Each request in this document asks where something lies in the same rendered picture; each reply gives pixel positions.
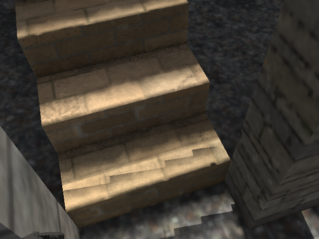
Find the stairs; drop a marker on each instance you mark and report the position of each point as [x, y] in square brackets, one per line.
[122, 99]

